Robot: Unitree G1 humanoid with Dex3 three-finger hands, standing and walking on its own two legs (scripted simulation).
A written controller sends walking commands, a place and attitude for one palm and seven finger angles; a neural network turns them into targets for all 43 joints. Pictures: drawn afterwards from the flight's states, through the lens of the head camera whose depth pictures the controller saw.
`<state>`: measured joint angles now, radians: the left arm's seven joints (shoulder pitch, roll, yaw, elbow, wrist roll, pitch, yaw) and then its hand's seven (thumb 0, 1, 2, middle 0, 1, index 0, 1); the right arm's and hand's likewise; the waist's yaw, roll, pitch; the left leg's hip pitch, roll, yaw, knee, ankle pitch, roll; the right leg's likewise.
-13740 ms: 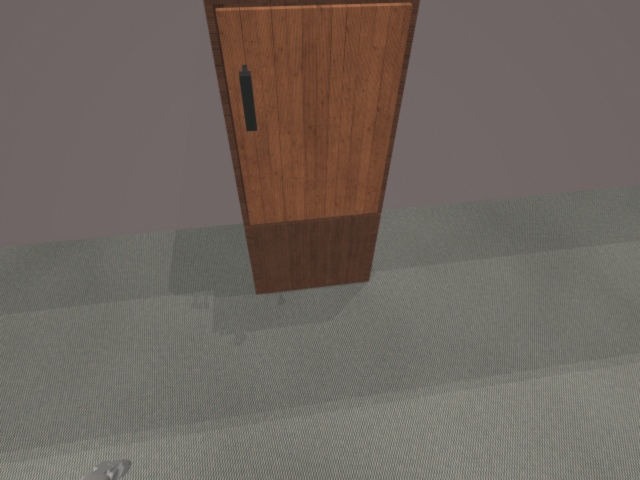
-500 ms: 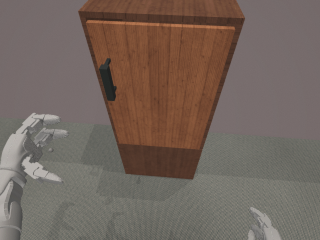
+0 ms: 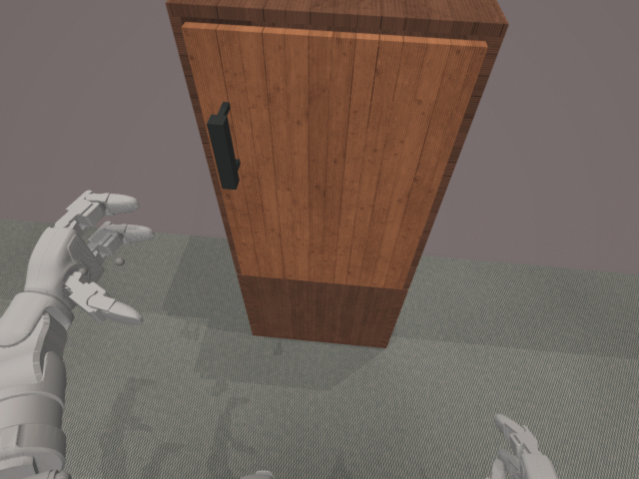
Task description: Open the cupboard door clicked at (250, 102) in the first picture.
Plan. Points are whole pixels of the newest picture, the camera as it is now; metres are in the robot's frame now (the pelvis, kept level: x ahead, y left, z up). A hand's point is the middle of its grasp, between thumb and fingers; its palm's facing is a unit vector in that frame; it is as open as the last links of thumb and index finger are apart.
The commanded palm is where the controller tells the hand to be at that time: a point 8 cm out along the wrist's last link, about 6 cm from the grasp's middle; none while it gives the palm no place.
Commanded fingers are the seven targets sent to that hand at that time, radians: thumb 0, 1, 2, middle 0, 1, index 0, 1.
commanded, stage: move the hooked fingers beside the handle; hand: left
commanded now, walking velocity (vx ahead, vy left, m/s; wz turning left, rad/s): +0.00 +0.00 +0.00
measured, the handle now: (227, 146) +0.58 +0.18 +0.08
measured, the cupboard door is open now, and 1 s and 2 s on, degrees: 0 0 0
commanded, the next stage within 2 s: none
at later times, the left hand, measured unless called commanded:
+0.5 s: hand (148, 212) +0.42 +0.25 +0.09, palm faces -0.06 -1.00 +0.02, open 14.0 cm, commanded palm +0.40 +0.31 +0.09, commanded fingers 0.00 -0.50 0.30 -0.30 -1.20 -0.30 -1.20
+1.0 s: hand (168, 179) +0.49 +0.25 +0.09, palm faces -0.05 -1.00 +0.00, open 14.0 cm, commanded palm +0.48 +0.30 +0.09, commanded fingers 0.00 -0.50 0.30 -0.30 -1.20 -0.30 -1.20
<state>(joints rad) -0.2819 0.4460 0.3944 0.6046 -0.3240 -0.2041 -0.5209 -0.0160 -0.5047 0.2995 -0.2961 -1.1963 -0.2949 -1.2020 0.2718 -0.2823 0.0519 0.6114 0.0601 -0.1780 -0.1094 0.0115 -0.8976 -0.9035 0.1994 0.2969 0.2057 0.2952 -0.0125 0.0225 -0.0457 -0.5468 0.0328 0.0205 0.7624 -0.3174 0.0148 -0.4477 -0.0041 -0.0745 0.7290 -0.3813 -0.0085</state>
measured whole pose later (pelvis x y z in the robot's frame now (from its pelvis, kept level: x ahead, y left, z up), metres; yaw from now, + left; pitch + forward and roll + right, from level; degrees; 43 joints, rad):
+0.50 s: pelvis +0.01 +0.01 -0.01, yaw -1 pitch +11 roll -2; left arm -0.57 0.51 0.41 0.91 -0.25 -0.26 -0.49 -0.02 -0.50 0.30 -0.30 -1.20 -0.29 -1.20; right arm 0.35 -0.29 0.04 0.63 0.04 -0.08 -0.08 0.01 -0.90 -0.90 0.20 0.30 0.21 0.30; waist -0.07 0.01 -0.07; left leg -0.65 0.04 0.04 0.81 -0.35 0.03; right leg -0.56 0.00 -0.05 0.77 -0.40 0.01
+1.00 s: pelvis +0.01 +0.01 -0.02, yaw -2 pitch +16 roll -3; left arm -0.85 0.65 0.44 1.19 -0.17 -0.30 -0.48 -0.02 -0.50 0.30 -0.30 -1.20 -0.29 -1.20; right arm 0.38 -0.30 0.04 0.64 0.03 0.00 -0.07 0.01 -0.90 -0.90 0.20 0.30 0.21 0.30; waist -0.13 0.01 -0.07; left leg -0.79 0.06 0.03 0.89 -0.37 0.02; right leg -0.69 0.02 -0.06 0.83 -0.41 0.00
